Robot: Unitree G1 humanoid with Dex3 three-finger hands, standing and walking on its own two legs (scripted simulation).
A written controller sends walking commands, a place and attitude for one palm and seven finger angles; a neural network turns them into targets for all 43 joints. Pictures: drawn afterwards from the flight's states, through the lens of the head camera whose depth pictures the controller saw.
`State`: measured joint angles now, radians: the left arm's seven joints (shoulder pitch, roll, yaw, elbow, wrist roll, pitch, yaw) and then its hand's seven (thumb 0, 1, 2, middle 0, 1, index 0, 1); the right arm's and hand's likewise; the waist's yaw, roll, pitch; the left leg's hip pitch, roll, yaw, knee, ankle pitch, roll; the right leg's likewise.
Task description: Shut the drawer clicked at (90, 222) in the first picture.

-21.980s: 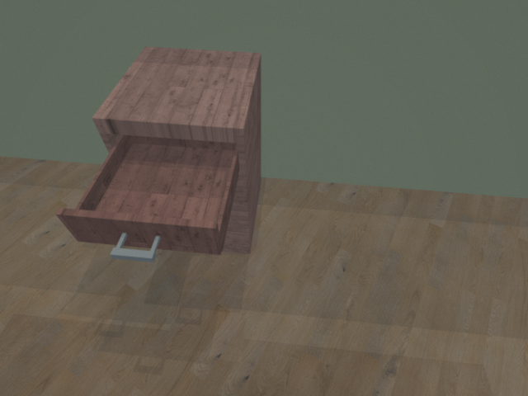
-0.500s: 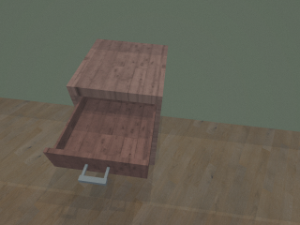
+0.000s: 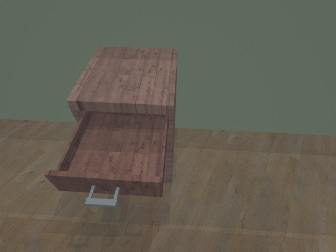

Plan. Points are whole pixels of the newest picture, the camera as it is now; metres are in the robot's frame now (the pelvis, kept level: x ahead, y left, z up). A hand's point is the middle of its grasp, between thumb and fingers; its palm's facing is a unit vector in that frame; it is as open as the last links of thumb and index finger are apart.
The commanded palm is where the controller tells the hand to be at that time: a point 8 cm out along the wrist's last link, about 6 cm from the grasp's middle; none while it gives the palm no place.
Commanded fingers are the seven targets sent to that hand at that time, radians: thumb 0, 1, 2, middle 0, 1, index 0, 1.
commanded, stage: come to a stop and stand still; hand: left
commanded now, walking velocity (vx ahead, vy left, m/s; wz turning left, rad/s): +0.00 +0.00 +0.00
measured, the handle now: (103, 196) +0.32 +0.24 -0.20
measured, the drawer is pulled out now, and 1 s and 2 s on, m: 0.30 0.30 0.30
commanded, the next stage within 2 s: look again from close up in 0.46 s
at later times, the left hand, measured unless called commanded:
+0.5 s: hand out of the picture -0.01 +0.14 -0.17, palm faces +0.03 -0.98 -0.21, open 7.4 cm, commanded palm none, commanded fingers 0.00 0.90 0.90 -0.20 -0.30 -0.20 -0.30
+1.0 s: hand out of the picture -0.01 +0.16 -0.18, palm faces +0.02 -0.98 -0.18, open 7.4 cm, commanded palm none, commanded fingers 0.00 0.90 0.90 -0.20 -0.30 -0.20 -0.30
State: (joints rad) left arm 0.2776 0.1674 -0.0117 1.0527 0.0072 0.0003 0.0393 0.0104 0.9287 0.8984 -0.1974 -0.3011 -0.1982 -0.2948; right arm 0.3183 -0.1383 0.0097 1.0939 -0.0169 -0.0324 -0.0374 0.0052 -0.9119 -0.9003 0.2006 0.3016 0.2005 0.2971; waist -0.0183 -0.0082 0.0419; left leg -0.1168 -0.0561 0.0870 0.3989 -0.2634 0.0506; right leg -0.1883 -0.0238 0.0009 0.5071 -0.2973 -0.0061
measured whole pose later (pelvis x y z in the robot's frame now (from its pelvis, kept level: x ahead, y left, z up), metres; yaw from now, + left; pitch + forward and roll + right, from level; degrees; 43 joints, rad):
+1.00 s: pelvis +0.00 +0.00 +0.00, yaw +0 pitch -2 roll +0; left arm 0.31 0.13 -0.02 1.11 0.01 -0.02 0.05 0.01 0.91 0.90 -0.20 -0.30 -0.20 -0.29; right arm 0.28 -0.15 0.01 1.16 0.00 -0.01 -0.03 0.00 -0.91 -0.90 0.20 0.30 0.20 0.30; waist -0.01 0.00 0.03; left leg -0.13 -0.01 0.07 0.45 -0.29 0.04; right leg -0.14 0.02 -0.02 0.44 -0.26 -0.01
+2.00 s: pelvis -0.07 -0.03 -0.12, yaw +2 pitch +18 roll -2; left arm 0.33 0.23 0.17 0.05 -0.30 -0.26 -0.34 0.02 0.90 0.90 -0.86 -1.03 -0.87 -1.02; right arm 0.23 -0.18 0.02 0.56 0.05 -0.19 -0.05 0.01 -0.90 -0.90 0.20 0.30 0.21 0.30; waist -0.03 0.04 -0.14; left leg -1.06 0.03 0.00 1.31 -0.55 0.01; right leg -1.05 0.02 -0.12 1.26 -0.52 -0.07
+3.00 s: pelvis -0.06 +0.00 -0.13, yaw +2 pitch +21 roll -4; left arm 0.51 0.25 0.13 -0.12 -0.25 -0.42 -0.26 0.02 0.90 0.90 -1.40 -1.60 -1.40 -1.60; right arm 0.21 -0.22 -0.01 0.48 0.03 -0.15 -0.04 0.01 -0.90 -0.90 0.20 0.30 0.20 0.30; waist -0.02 0.03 -0.19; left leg -1.16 0.01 0.00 1.38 -0.59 0.05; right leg -1.12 0.00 -0.12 1.31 -0.55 -0.03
